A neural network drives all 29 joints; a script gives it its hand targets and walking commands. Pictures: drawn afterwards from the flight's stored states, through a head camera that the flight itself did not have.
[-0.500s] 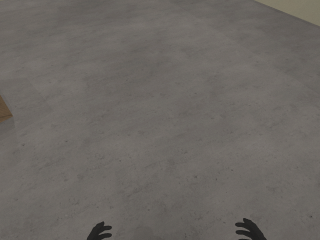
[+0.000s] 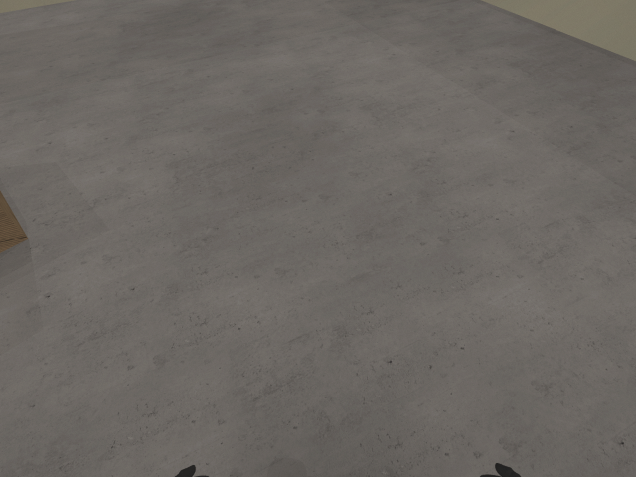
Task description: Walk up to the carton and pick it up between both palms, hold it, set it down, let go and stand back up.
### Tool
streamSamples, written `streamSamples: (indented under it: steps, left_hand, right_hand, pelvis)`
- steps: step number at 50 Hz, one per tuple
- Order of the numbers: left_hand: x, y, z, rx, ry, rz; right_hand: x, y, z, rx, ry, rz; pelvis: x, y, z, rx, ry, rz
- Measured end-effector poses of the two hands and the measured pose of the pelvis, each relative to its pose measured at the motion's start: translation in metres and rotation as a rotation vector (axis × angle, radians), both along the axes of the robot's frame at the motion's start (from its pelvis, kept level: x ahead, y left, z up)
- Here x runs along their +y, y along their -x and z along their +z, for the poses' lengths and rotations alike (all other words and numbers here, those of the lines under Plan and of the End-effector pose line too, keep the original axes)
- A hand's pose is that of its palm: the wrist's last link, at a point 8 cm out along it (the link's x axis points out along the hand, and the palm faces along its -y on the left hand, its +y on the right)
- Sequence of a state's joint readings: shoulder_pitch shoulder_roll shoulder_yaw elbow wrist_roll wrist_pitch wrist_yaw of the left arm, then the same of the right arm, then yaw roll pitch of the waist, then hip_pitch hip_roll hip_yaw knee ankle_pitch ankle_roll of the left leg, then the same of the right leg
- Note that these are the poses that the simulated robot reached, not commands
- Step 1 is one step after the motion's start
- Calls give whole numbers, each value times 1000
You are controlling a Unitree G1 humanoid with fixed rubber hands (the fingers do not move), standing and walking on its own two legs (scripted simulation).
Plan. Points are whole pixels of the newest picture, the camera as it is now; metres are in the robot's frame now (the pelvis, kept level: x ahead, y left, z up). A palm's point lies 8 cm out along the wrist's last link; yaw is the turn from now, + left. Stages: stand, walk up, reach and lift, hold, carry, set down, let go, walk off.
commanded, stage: stand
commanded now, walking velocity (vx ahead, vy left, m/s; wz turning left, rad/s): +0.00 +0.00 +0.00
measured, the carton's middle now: out of the picture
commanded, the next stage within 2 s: walk up in 1.20 s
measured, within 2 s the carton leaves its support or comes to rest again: neither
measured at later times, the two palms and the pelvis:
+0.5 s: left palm out of the picture +0.03 +0.22 -0.13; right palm out of the picture +0.02 -0.23 -0.13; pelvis +0.00 -0.01 +0.01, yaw +0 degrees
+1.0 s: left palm out of the picture -0.02 +0.20 -0.13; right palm out of the picture -0.04 -0.22 -0.14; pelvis -0.01 -0.01 +0.01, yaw +0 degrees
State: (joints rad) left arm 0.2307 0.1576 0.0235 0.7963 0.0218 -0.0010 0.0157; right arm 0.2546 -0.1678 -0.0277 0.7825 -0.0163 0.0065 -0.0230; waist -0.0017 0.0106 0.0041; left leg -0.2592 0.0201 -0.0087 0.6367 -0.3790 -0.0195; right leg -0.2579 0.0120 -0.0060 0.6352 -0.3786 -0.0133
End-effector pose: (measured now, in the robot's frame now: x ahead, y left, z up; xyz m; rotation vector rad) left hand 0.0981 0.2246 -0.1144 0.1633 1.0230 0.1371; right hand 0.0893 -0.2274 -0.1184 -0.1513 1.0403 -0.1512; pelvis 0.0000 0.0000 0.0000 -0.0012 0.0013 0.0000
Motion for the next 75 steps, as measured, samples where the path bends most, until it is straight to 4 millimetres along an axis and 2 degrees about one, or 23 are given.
streamSamples:
  steps: [19,36,44,60,70,73,75]
  left_hand:
    - [-3,55,-10,185,-1,70]
    - [-22,100,-18,320,35,78]
    - [-25,115,-19,366,40,82]
    - [-37,134,-21,411,61,77]
    - [-40,136,-21,410,62,76]
    - [-27,129,-19,330,25,117]
    - [-10,126,-15,276,-14,156]
  right_hand:
    - [-9,54,-9,192,8,-61]
    - [7,105,-15,350,-38,-87]
    - [9,123,-16,401,-47,-91]
    - [15,136,-17,436,-63,-78]
    - [14,136,-18,436,-66,-76]
    - [4,122,-18,423,-57,-18]
    - [-10,94,-15,381,-20,43]
  pelvis:
    - [-5,-1,9,-24,3,7]
    - [-10,7,14,-47,3,-1]
    - [-11,10,15,-52,4,-1]
    - [-15,15,15,-56,4,-1]
    - [-17,17,15,-50,6,-2]
    - [-14,17,13,-38,20,70]
    - [-9,17,12,-35,25,107]
